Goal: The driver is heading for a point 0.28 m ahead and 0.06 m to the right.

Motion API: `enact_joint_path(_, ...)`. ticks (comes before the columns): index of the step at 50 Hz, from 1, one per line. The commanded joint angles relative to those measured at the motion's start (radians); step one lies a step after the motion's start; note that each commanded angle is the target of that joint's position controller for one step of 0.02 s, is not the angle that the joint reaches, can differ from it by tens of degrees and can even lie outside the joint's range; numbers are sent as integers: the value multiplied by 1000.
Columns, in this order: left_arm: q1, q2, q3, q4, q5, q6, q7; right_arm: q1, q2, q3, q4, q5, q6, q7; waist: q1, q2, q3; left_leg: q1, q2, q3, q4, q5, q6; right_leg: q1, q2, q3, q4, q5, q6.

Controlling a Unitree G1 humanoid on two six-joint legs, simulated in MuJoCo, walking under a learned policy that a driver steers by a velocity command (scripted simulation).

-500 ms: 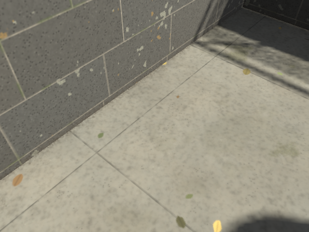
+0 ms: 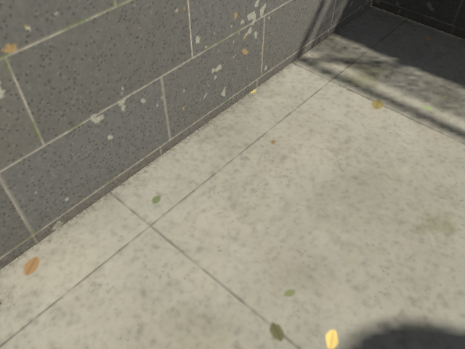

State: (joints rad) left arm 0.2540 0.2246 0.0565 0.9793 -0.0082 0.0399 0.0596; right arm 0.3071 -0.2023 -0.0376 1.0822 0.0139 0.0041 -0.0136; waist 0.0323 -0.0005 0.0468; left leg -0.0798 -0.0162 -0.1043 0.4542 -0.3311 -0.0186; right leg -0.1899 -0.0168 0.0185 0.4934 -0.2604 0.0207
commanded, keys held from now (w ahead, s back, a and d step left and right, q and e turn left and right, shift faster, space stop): no key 0.42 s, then w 0.22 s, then no key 0.36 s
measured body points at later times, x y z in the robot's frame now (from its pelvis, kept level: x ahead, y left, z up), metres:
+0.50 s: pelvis +0.01 +0.01 +0.00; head +0.01 +0.01 +0.45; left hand +0.01 +0.28 -0.15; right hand +0.00 -0.24 -0.16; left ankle -0.05 +0.14 -0.74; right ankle +0.00 -0.13 -0.74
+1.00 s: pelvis +0.12 -0.08 +0.01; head +0.14 -0.10 +0.46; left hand +0.14 +0.15 -0.13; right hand +0.22 -0.33 -0.14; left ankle +0.17 +0.07 -0.70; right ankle +0.09 -0.15 -0.74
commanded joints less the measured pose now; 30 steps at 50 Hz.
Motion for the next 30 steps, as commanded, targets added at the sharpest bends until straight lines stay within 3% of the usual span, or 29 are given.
enact_joint_path(1,30,111,21,-26,0,-7,4,68,-100,-15,-16,0,-4,-2,0,7,30,-165,6,25,-96,196,-8,106,-16,1,-53,210,-6)
enact_joint_path(5,31,110,21,-17,0,-8,5,71,-100,-14,-19,0,-3,-2,0,7,29,-163,5,25,-96,204,-6,107,-17,-1,-54,214,-4)
enact_joint_path(6,33,114,22,-15,-2,-10,5,74,-85,-8,-13,-1,-3,-5,5,10,34,-168,8,21,-100,221,-7,107,-21,-1,-55,219,-3)
enact_joint_path(9,35,114,24,-3,3,-13,4,71,-100,-8,-14,-6,-3,-7,3,9,22,-157,5,25,-96,234,-13,106,-17,-6,-53,231,2)
enact_joint_path(21,52,113,25,26,0,-9,8,83,-94,0,-12,-5,-3,-6,5,9,26,-160,4,23,-106,230,-7,96,-21,-10,-62,215,11)
enact_joint_path(23,57,106,26,31,-6,-7,13,97,-115,-9,-11,3,3,-14,-1,36,8,-151,-4,15,-115,-8,26,64,23,-61,-5,3,5)
enact_joint_path(24,45,97,25,26,-13,-9,15,100,-141,-18,-19,10,7,-18,-13,69,27,-163,12,-25,-131,-237,65,-2,53,-94,61,-163,-3)
enact_joint_path(25,13,89,22,10,-16,-16,15,126,-172,-29,-28,14,6,-21,-40,107,72,-171,73,-122,-176,-440,115,-114,68,-107,148,-257,-6)
enact_joint_path(26,-33,76,14,-15,-19,-33,10,155,-211,-41,-35,20,-1,-20,-70,173,121,-172,168,-259,-243,-553,177,-229,64,-105,261,-268,-14)
enact_joint_path(27,-81,64,7,-46,-32,-54,4,159,-236,-50,-44,21,-13,-20,-87,218,180,-196,267,-413,-301,-573,244,-325,18,-49,369,-252,-35)
enact_joint_path(28,-106,73,8,-71,-43,-74,-3,156,-226,-49,-50,12,-31,-20,-89,219,216,-161,332,-501,-324,-500,286,-443,-23,8,474,-292,-58)
enact_joint_path(29,-95,86,11,-86,-48,-90,-9,150,-206,-46,-52,9,-49,-18,-72,208,222,-88,369,-524,-316,-395,295,-549,-64,55,538,-306,-82)
enact_joint_path(30,-71,89,10,-91,-45,-106,-16,142,-174,-38,-56,19,-60,-17,-55,180,208,-18,362,-483,-295,-286,274,-600,-92,75,522,-303,-104)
